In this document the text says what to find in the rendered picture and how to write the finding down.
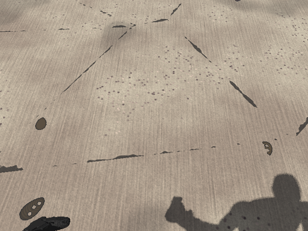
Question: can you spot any robot left hand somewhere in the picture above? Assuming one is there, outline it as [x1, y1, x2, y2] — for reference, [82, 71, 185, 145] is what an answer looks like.
[22, 217, 70, 231]

